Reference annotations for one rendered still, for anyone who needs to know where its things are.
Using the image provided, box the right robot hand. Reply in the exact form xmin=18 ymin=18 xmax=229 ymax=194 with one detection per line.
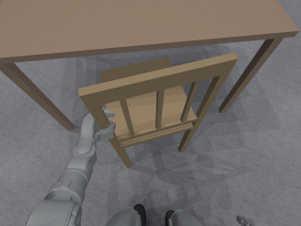
xmin=236 ymin=215 xmax=256 ymax=226

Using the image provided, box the robot left foot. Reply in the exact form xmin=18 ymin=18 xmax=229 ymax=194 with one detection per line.
xmin=134 ymin=203 xmax=146 ymax=226

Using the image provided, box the robot left upper arm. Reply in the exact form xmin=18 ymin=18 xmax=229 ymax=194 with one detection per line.
xmin=28 ymin=199 xmax=82 ymax=226

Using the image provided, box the right robot thigh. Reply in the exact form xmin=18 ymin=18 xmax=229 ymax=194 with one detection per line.
xmin=168 ymin=212 xmax=202 ymax=226

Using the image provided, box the table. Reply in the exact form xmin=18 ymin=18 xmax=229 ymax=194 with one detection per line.
xmin=0 ymin=0 xmax=299 ymax=131

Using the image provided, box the chair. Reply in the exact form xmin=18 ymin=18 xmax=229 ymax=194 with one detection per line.
xmin=78 ymin=53 xmax=238 ymax=169

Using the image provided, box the robot left forearm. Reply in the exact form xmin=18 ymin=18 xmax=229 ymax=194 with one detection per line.
xmin=25 ymin=137 xmax=97 ymax=226

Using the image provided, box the left robot hand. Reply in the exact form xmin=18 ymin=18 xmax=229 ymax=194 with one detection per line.
xmin=79 ymin=107 xmax=116 ymax=143

